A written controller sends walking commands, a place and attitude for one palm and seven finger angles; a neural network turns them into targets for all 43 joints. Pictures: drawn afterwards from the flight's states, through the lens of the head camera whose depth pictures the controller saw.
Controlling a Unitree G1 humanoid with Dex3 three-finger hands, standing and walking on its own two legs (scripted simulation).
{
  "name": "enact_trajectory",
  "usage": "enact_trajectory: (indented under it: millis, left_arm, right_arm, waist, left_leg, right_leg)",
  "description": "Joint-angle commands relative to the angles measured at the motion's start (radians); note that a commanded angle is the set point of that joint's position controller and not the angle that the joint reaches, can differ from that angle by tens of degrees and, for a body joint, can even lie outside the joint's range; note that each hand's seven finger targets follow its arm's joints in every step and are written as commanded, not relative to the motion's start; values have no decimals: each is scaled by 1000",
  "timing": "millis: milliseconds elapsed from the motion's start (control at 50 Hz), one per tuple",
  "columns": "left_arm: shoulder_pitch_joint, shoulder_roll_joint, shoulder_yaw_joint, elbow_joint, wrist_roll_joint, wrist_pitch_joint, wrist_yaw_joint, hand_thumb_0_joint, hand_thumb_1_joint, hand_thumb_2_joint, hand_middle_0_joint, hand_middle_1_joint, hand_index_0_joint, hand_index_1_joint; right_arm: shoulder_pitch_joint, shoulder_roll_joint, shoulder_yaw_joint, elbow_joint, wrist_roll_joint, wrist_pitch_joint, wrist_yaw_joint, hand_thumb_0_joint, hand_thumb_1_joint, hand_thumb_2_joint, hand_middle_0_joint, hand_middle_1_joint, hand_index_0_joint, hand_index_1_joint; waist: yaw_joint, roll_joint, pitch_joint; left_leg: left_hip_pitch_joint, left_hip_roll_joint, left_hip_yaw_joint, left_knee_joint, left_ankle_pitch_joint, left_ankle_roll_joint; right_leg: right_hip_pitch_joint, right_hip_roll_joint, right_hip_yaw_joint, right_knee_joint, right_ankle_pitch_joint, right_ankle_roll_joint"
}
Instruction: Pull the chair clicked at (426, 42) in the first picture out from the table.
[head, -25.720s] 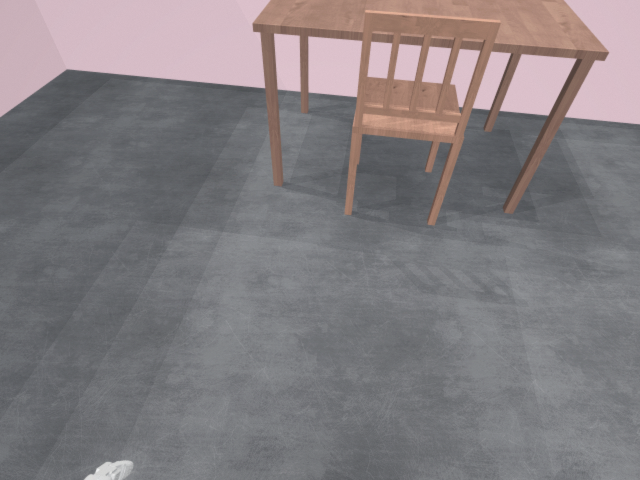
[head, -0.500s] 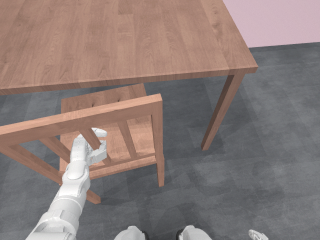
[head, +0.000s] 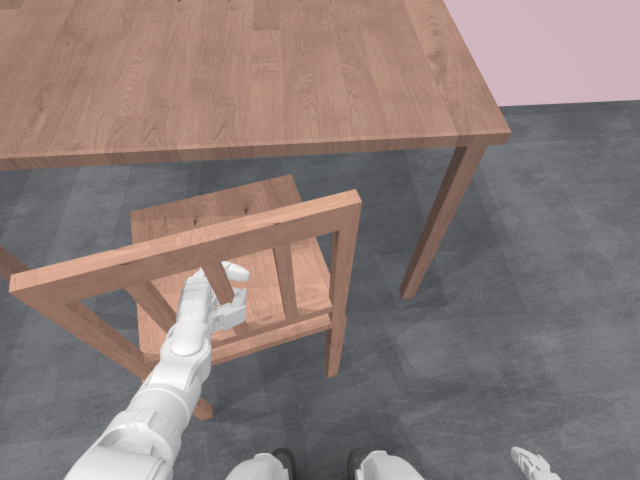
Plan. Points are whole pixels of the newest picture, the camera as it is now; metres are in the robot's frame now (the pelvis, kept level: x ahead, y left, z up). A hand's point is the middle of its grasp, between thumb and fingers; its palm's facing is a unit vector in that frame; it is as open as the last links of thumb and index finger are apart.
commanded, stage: step backward, pulling the chair out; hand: left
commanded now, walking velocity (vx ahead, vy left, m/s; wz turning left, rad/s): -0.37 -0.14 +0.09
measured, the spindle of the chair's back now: (227, 299) +0.37 +0.14 -0.09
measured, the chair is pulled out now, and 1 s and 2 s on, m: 0.15 0.19 0.21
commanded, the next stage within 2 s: none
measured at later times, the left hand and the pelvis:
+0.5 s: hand (239, 314) +0.34 +0.12 -0.06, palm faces +0.07 -0.98 -0.19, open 5.4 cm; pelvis -0.02 -0.01 +0.00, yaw +4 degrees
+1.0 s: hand (234, 337) +0.30 +0.12 -0.06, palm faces +0.06 -0.98 -0.19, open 5.4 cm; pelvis -0.04 -0.01 -0.01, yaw +3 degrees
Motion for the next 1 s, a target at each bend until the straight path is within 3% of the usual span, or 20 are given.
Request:
enact_trajectory:
  millis: [0, 60, 120, 180, 220, 260, 300, 340, 360, 440, 500, 520, 540, 560, 580, 620, 720, 800, 920, 980]
  left_arm:
    - [-296, 131, 12, -205, 27, -68, -11, 0, 900, 900, -500, -1450, -500, -1450]
    - [-319, 159, 37, -192, 40, -64, -23, 0, 900, 900, -500, -1450, -500, -1450]
    - [-335, 151, 39, -187, 40, -61, -26, 0, 900, 900, -500, -1450, -500, -1450]
    - [-315, 182, 67, -159, 37, -61, -18, 0, 900, 900, -500, -1450, -500, -1450]
    - [-330, 202, 71, -164, 42, -67, -13, 0, 900, 900, -500, -1450, -500, -1450]
    - [-324, 248, 97, -126, 49, -57, 4, 0, 900, 900, -500, -1450, -500, -1450]
    - [-330, 231, 92, -129, 58, -46, 7, 0, 900, 900, -500, -1450, -500, -1450]
    - [-322, 217, 93, -140, 58, -33, 4, 0, 900, 900, -500, -1450, -500, -1450]
    - [-320, 229, 100, -134, 61, -23, 8, 0, 900, 900, -500, -1450, -500, -1450]
    - [-322, 181, 66, -177, 47, 0, 8, 0, 900, 900, -500, -1450, -500, -1450]
    - [-314, 128, 23, -243, 40, 18, -6, 0, 900, 900, -500, -1450, -500, -1450]
    - [-316, 103, 7, -257, 36, 17, -13, 0, 900, 900, -500, -1450, -500, -1450]
    - [-311, 84, -2, -263, 42, 19, -20, 0, 900, 900, -500, -1450, -500, -1450]
    - [-312, 82, -10, -302, 38, 19, -29, 0, 900, 900, -500, -1450, -500, -1450]
    - [-311, 71, -30, -332, 38, 17, -35, 0, 900, 900, -500, -1450, -500, -1450]
    - [-255, 92, -10, -345, 40, 14, -35, 0, 900, 900, -500, -1450, -500, -1450]
    - [-251, 98, 4, -355, 39, 9, -38, 0, 900, 900, -500, -1450, -500, -1450]
    - [-300, 123, 28, -296, 40, -1, -30, 0, 900, 900, -500, -1450, -500, -1450]
    - [-329, 162, 60, -174, 54, -23, -16, 0, 900, 900, -500, -1450, -500, -1450]
    - [-317, 160, 56, -144, 56, -22, -12, 0, 900, 900, -500, -1450, -500, -1450]
  right_arm:
    - [-3, -121, -45, -81, -21, -47, -4, 0, -900, -900, 200, 300, 200, 300]
    - [7, -122, -53, -70, -33, -60, -1, 0, -900, -900, 200, 300, 200, 300]
    - [-35, -113, -46, -78, -36, -62, 2, 0, -900, -900, 200, 300, 200, 300]
    - [-23, -106, -44, -65, -31, -73, -2, 0, -900, -900, 200, 300, 200, 300]
    - [-9, -88, -43, -67, -26, -84, -1, 0, -900, -900, 200, 300, 200, 300]
    - [1, -91, -51, -55, -19, -85, 7, 0, -900, -900, 200, 300, 200, 300]
    - [-18, -90, -47, -47, -18, -85, 17, 0, -900, -900, 200, 300, 200, 300]
    - [-23, -92, -40, -40, -15, -94, 19, 0, -900, -900, 200, 300, 200, 300]
    - [-16, -103, -40, -36, -17, -93, 18, 0, -900, -900, 200, 300, 200, 300]
    - [22, -117, -40, -21, -12, -77, 13, 0, -900, -900, 200, 300, 200, 300]
    - [24, -142, -57, -62, -19, -43, -2, 0, -900, -900, 200, 300, 200, 300]
    - [30, -138, -62, -76, -15, -32, 1, 0, -900, -900, 200, 300, 200, 300]
    - [45, -127, -63, -85, -8, -25, 3, 0, -900, -900, 200, 300, 200, 300]
    - [25, -116, -58, -96, -19, -24, -1, 0, -900, -900, 200, 300, 200, 300]
    - [6, -114, -51, -113, -20, -13, 0, 0, -900, -900, 200, 300, 200, 300]
    - [-16, -122, -54, -132, -21, 6, -1, 0, -900, -900, 200, 300, 200, 300]
    - [-33, -111, -44, -158, -26, 25, -3, 0, -900, -900, 200, 300, 200, 300]
    - [-10, -103, -42, -129, -23, 17, -9, 0, -900, -900, 200, 300, 200, 300]
    - [41, -88, -44, -64, -9, -3, -5, 0, -900, -900, 200, 300, 200, 300]
    - [41, -94, -46, -52, -4, -10, -2, 0, -900, -900, 200, 300, 200, 300]
  waist:
    - [30, 132, -419]
    - [25, 119, -444]
    - [37, 160, -345]
    - [36, 13, -338]
    - [23, -107, -355]
    - [26, -164, -351]
    - [58, -125, -388]
    - [64, -105, -438]
    - [52, -70, -437]
    - [23, -105, -473]
    - [29, -7, -474]
    - [30, -26, -500]
    - [22, -85, -537]
    - [16, -17, -552]
    - [25, 44, -550]
    - [36, 114, -517]
    - [36, 80, -416]
    - [31, 17, -379]
    - [25, -169, -443]
    - [33, -164, -476]
  left_leg:
    - [280, 206, -220, -157, -13, 48]
    - [302, 205, -185, -117, 125, 40]
    - [119, 225, -203, -163, -145, 51]
    - [83, 165, -148, -76, -207, 32]
    - [122, 74, -73, 41, -259, -12]
    - [144, -3, -29, 202, -297, -52]
    - [62, -25, -65, 348, -347, -63]
    - [0, -22, -115, 377, -376, -67]
    - [0, -17, -129, 352, -371, -69]
    - [80, 3, -111, 77, -246, -66]
    - [151, 131, -205, -48, 203, -11]
    - [174, 143, -181, -23, 233, -12]
    - [184, 117, -129, 4, 237, -30]
    - [196, 104, -105, -9, 265, -47]
    - [160, 112, -109, -26, 213, -56]
    - [136, 127, -114, -59, 172, -56]
    - [61, 146, -113, -80, 69, -42]
    - [39, 123, -87, -45, -37, -42]
    - [102, -4, -23, 98, -248, -56]
    - [111, -14, -31, 139, -299, -57]
  right_leg:
    - [97, -11, 21, 43, -28, -1]
    - [111, -18, 25, 45, 19, 5]
    - [141, -31, 33, 77, -101, -9]
    - [155, -77, 93, -25, -71, -14]
    - [109, -167, 190, -162, -109, -33]
    - [60, -282, 317, -285, -215, -83]
    - [188, -352, 339, -258, 24, -117]
    - [324, -379, 311, -174, 319, -142]
    - [334, -385, 291, -139, 410, -148]
    - [388, -325, 171, -51, 571, -84]
    - [299, -147, 33, 30, 454, 19]
    - [317, -125, 30, 9, 422, 30]
    - [363, -126, 37, -13, 483, 29]
    - [379, -145, 32, 12, 578, 14]
    - [383, -163, 42, 25, 538, 3]
    - [355, -137, 33, 32, 443, 0]
    - [277, -89, 12, 57, 264, 10]
    - [222, -102, 35, 29, 202, 9]
    - [214, -240, 156, -191, 124, -34]
    - [260, -282, 163, -219, 150, -50]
